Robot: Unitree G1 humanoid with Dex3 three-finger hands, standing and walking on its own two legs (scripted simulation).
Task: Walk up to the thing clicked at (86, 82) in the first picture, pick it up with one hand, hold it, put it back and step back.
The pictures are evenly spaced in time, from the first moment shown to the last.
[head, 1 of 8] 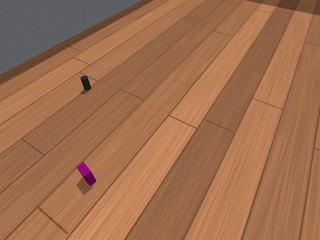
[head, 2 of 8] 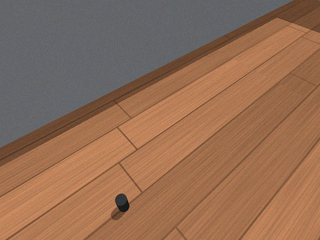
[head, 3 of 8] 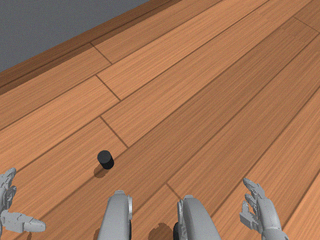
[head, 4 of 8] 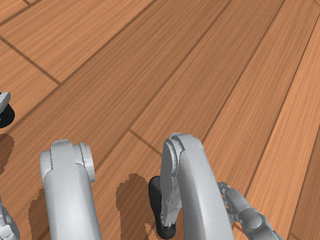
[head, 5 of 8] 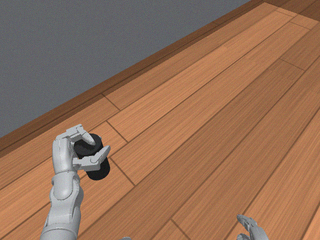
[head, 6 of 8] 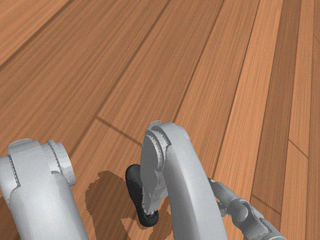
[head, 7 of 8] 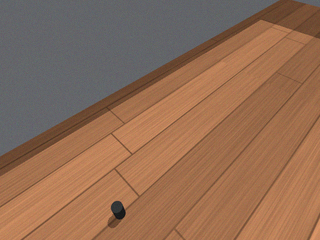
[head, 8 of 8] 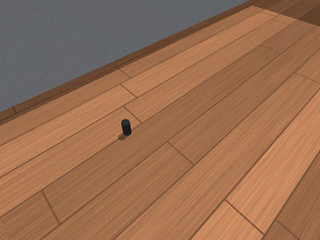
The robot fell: no
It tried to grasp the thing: yes
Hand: left
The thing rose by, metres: 0.67
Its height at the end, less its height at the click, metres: +0.00
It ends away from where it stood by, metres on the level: 0.01
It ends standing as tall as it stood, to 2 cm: yes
